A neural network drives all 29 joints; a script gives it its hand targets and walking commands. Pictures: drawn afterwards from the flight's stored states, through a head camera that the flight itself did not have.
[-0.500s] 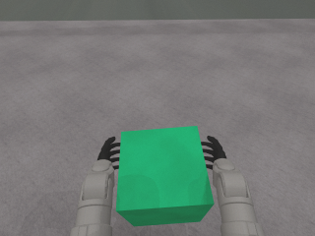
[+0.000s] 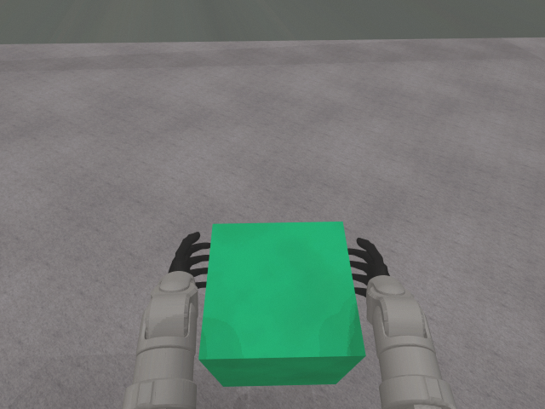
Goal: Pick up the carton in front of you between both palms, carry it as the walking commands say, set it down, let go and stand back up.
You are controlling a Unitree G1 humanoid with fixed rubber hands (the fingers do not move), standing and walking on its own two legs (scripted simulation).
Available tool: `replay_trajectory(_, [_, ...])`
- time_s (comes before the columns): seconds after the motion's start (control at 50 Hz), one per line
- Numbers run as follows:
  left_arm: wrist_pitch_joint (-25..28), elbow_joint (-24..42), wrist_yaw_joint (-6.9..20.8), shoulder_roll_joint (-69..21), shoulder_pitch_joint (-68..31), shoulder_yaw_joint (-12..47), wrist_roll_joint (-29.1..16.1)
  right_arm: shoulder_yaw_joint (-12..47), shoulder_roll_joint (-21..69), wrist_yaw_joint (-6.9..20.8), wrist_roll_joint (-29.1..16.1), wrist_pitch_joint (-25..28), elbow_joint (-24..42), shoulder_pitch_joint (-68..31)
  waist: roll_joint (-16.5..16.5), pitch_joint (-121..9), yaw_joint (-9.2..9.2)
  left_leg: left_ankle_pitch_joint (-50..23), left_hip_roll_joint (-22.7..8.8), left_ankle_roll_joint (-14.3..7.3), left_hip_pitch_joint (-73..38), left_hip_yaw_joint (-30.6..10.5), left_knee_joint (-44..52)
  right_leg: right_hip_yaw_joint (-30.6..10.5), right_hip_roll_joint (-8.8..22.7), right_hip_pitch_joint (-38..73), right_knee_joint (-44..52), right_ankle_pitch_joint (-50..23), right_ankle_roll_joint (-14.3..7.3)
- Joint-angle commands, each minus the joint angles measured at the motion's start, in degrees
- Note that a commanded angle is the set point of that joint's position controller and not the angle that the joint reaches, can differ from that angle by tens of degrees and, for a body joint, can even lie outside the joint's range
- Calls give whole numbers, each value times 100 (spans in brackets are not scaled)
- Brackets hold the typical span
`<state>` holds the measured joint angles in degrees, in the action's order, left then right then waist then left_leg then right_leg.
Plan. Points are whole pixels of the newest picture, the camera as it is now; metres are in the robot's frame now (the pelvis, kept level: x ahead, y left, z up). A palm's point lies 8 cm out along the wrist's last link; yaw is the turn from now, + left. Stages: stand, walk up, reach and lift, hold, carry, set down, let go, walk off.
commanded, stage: hold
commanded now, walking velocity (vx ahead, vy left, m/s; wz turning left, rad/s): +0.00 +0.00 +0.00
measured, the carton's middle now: (278, 310) +0.29 +0.00 -0.06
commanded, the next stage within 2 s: set down in 0.06 s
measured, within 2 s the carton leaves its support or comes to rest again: neither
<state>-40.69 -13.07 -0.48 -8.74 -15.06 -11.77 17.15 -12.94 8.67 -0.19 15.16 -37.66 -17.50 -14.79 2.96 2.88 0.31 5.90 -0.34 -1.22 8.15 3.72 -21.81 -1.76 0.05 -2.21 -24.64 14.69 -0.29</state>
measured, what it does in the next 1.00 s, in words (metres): lowers itself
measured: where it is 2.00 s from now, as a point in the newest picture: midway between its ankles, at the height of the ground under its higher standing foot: outside the picture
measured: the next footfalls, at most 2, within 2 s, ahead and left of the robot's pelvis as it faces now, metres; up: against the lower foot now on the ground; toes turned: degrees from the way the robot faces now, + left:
none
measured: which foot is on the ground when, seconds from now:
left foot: down 0.00-1.00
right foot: down 0.00-1.00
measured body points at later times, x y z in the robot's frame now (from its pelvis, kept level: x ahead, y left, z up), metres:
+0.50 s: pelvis -0.01 +0.01 -0.02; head +0.06 +0.03 +0.42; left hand +0.34 +0.17 -0.04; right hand +0.35 -0.13 -0.04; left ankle +0.08 +0.11 -0.74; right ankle +0.00 -0.12 -0.74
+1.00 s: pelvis -0.04 -0.03 -0.16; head +0.17 -0.01 +0.24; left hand +0.36 +0.16 -0.23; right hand +0.41 -0.13 -0.23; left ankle +0.08 +0.11 -0.74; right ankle +0.00 -0.13 -0.74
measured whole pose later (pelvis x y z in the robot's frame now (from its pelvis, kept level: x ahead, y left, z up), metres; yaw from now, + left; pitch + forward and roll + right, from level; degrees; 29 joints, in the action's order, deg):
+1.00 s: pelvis -0.04 -0.03 -0.16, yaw +0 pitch +37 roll +0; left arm -13.4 -28.1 -5.9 -10.0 -38.1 -28.6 15.0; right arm -22.5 4.8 -3.4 14.1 -11.8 -40.2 -44.3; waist 3.1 -10.4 3.0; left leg 17.9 -0.6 2.3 90.8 -2.4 -72.0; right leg 0.0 -4.4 -85.0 -78.5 30.0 -2.0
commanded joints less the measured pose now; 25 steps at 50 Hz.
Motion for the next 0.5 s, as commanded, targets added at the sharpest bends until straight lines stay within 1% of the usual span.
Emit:
replay_trajectory(0.0, [180, -40, 1456, -5437, -2366, 2989, -1396, 2891, 5286, 1499, -1384, 272, 361, -3034, -236, -1239, 24, 265, 399, 95, -2402, -918, 16, -527, -247, -2165, 972, 473, -419])
replay_trajectory(0.08, [157, -134, 1467, -5523, -2538, 2923, -1409, 2728, 5234, 1548, -1294, 267, 261, -3154, -332, -1248, -17, 424, 301, 130, -2404, -1024, 118, -497, -294, -2097, 886, 457, -421])
replay_trajectory(0.14, [183, -406, 1435, -5640, -2824, 2685, -1361, 2401, 5070, 1624, -1090, 332, -57, -3393, -404, -1140, -53, 769, 222, 166, -2296, -1126, 158, -472, -316, -2136, 740, 595, -447])
replay_trajectory(0.22, [381, -1229, 1386, -5719, -3337, 1958, -1087, 1690, 4850, 1741, -627, 587, -862, -3958, -434, -975, -36, 1313, 162, 162, -2047, -1262, 100, -452, -334, -2371, 411, 772, -455])
replay_trajectory(0.28, [627, -1886, 1253, -5473, -3636, 1152, -701, 983, 4563, 1720, -146, 839, -1418, -4309, -443, -876, 4, 1381, 140, 112, -1672, -1316, -70, -428, -378, -2627, 61, 753, -435])
replay_trajectory(0.34, [963, -2244, 1016, -4968, -3659, 399, -248, 346, 4064, 1595, 349, 1127, -1784, -4308, -398, -801, 72, 1089, 184, 79, -1095, -1262, -458, -404, -435, -3029, -330, 662, -424])
replay_trajectory(0.38, [1261, -2354, 872, -4577, -3513, 51, 0, 13, 3666, 1504, 608, 1384, -2002, -4109, -324, -864, 78, 701, 227, 75, -638, -1196, -777, -399, -481, -3390, -589, 529, -406])
replay_trajectory(0.4, [1436, -2365, 812, -4402, -3435, -33, 66, -87, 3496, 1463, 689, 1536, -2063, -4000, -291, -983, 74, 443, 245, 79, -402, -1167, -953, -402, -502, -3578, -727, 431, -392])
replay_trajectory(0.44, [1831, -2330, 729, -4193, -3334, -7, 108, -111, 3300, 1415, 730, 1888, -2097, -3843, -250, -1388, 48, -187, 285, 84, -24, -1137, -1313, -390, -555, -3954, -1009, 182, -365])
replay_trajectory(0.48, [2257, -2248, 695, -4253, -3326, 265, 24, 104, 3361, 1405, 580, 2277, -2075, -3842, -227, -1879, 14, -777, 315, 79, 166, -1133, -1641, -367, -629, -4269, -1246, -19, -343])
